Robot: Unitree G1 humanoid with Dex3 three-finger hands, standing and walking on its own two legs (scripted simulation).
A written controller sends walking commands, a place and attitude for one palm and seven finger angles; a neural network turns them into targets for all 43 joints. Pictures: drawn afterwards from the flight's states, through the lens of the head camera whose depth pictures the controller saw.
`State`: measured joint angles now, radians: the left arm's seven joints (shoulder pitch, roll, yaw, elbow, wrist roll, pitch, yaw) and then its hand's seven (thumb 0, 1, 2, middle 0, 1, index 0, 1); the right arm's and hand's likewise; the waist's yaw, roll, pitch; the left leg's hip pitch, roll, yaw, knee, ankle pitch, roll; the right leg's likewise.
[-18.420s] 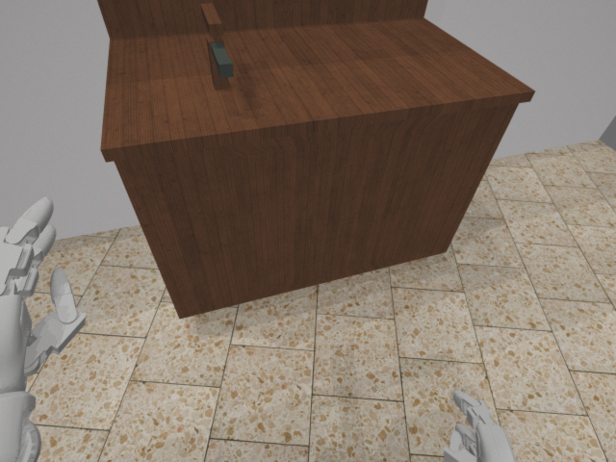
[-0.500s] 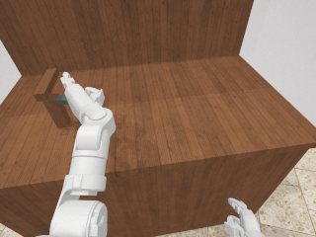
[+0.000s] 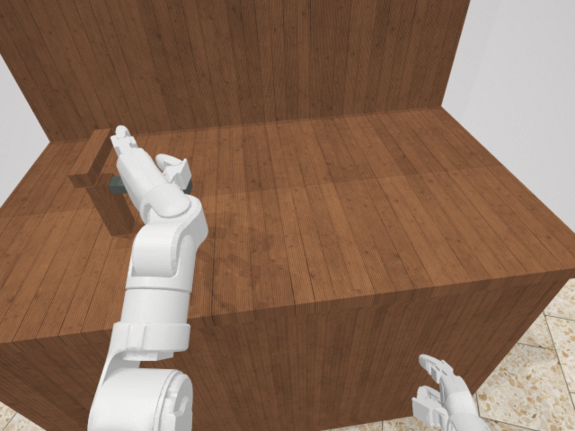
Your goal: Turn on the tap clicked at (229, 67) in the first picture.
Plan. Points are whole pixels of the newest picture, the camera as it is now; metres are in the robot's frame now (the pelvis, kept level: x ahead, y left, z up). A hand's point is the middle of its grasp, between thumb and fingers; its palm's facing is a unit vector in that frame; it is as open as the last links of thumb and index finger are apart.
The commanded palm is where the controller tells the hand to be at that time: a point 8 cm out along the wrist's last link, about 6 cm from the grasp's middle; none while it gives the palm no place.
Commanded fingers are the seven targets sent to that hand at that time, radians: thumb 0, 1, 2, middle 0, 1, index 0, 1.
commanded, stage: lift the hand up off the lever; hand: left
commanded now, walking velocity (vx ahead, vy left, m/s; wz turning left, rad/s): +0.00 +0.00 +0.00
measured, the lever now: (181, 184) +0.45 +0.24 +0.13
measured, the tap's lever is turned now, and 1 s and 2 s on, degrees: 80 80 80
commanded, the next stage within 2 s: draw the hand back beside the body in 0.18 s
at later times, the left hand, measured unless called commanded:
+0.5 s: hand (199, 190) +0.34 +0.16 +0.21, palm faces +0.29 -0.96 -0.07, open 7.8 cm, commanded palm +0.29 +0.23 +0.20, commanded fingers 0.00 0.90 0.90 -0.16 -0.19 -0.16 -0.19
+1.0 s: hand (148, 251) +0.27 +0.21 +0.17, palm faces +0.20 -0.95 -0.24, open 7.6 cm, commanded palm +0.22 +0.26 +0.19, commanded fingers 0.00 0.90 0.90 -0.19 -0.26 -0.19 -0.26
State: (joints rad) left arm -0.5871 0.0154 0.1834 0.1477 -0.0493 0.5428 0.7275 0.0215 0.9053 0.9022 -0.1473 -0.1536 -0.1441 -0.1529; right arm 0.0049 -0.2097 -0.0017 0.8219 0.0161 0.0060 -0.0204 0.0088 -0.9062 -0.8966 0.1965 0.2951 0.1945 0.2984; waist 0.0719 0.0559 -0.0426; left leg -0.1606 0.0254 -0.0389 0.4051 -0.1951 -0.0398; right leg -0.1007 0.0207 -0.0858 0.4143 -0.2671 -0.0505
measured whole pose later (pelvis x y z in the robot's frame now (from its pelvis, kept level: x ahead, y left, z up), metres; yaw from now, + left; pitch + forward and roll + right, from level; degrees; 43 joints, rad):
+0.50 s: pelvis +0.01 +0.00 +0.00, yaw -3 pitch -5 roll +1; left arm -0.28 0.18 0.14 -0.16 -0.13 0.56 0.24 0.02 0.90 0.90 -0.15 -0.17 -0.15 -0.16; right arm 0.08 -0.22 0.03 0.71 0.06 0.09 -0.10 0.01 -0.90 -0.90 0.20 0.30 0.20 0.30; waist 0.04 0.05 -0.04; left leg -0.09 0.03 0.01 0.37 -0.20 -0.03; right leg -0.05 0.03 -0.04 0.40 -0.26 -0.05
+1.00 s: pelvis -0.01 +0.02 +0.00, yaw -3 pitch -5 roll +0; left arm 0.13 0.31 0.15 -0.20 -0.09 -0.08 0.09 0.02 0.90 0.90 -0.18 -0.24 -0.18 -0.24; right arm 0.13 -0.18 0.04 0.63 0.02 -0.02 -0.05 0.01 -0.90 -0.90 0.20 0.30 0.20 0.30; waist 0.02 0.05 0.03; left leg -0.10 0.03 0.02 0.36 -0.18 -0.01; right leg -0.04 0.02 -0.02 0.33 -0.20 -0.02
